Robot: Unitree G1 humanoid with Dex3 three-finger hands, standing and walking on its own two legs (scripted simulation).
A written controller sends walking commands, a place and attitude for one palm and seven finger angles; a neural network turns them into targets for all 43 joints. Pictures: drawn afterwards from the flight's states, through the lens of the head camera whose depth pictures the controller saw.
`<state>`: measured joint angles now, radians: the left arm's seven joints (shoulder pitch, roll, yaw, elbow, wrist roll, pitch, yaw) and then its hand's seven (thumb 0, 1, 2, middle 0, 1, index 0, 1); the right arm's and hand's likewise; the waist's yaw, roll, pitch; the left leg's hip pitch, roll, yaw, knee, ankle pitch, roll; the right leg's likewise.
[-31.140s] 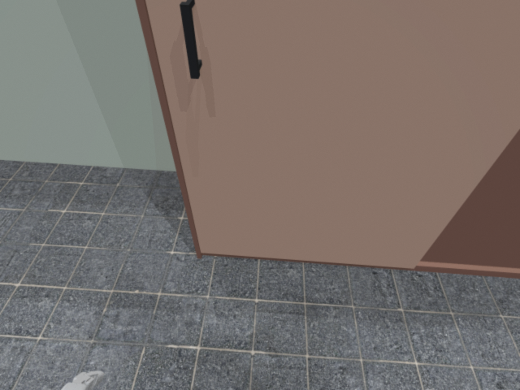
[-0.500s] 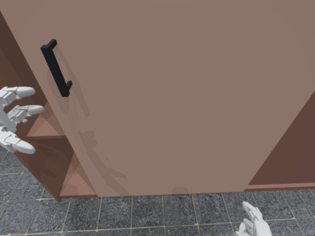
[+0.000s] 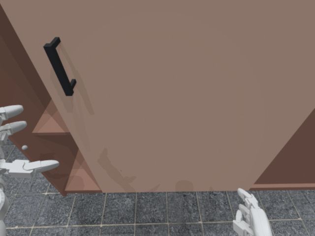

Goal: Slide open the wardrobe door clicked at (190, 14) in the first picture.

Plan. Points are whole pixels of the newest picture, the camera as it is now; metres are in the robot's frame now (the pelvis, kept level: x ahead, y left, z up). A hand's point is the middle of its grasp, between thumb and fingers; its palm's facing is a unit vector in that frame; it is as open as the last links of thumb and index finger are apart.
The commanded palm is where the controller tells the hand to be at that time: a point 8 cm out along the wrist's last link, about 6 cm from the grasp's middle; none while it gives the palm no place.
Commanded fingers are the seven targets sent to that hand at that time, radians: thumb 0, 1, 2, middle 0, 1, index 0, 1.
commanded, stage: draw the hand back to the body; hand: left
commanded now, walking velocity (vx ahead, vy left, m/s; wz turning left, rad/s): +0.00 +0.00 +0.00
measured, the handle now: (63, 67) +0.46 +0.33 +0.20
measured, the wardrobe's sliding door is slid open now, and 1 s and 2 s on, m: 0.25 0.25 0.25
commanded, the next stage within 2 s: step back with the hand held close in 0.86 s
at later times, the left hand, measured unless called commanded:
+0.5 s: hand (48, 150) +0.22 +0.25 +0.16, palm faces +0.41 -0.82 -0.40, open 8.6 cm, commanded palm +0.17 +0.29 +0.18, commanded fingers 0.00 0.90 0.90 -0.20 -0.30 -0.20 -0.30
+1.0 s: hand (48, 160) +0.20 +0.24 +0.16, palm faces +0.44 -0.81 -0.38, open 7.4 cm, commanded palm +0.16 +0.28 +0.18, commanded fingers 0.00 0.90 0.90 -0.20 -0.30 -0.20 -0.30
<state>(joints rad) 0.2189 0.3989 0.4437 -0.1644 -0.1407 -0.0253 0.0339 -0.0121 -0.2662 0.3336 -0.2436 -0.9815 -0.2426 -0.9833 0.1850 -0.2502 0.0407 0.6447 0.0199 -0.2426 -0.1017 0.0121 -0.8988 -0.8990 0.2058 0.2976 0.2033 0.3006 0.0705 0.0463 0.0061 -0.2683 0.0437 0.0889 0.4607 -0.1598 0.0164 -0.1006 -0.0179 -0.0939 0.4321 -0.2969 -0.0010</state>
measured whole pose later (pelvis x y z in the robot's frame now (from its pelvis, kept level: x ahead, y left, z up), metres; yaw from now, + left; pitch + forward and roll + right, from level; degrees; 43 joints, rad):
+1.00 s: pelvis +0.02 -0.02 +0.00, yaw -1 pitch -5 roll +0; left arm 0.47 0.35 0.33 -0.38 -0.10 -0.06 0.09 0.01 0.89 0.89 -0.21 -0.30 -0.21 -0.30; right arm 0.19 -0.22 0.01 0.64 0.00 -0.08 -0.10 0.01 -0.90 -0.90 0.21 0.30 0.20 0.30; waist 0.07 0.06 0.01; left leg -0.14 0.05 0.09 0.38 -0.16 -0.01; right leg 0.02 0.00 -0.09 0.36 -0.29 -0.02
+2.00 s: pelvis -0.21 +0.13 -0.02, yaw +0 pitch -3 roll -5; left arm 0.49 0.47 0.44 -0.60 -0.06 -0.24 0.12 0.02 0.89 0.89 -0.21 -0.30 -0.21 -0.30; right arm 0.15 -0.20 -0.02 0.58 0.01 -0.08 -0.03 0.01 -0.90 -0.90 0.21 0.30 0.21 0.30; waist 0.05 -0.04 0.02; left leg -0.61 -0.05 0.03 0.99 -0.38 -0.05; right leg -0.29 0.03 0.00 0.60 -0.26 -0.03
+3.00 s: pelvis -0.41 +0.32 -0.02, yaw +0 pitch -2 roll -1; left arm 0.39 0.32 0.39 -0.37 -0.05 -0.15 0.18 0.02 0.89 0.90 -0.20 -0.30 -0.20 -0.30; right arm 0.19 -0.23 -0.03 0.66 0.00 -0.13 -0.09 0.01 -0.90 -0.90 0.20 0.30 0.20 0.30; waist 0.02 -0.04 0.00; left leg -0.35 0.02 0.09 0.67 -0.29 0.05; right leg -0.26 -0.03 0.01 0.83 -0.50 0.02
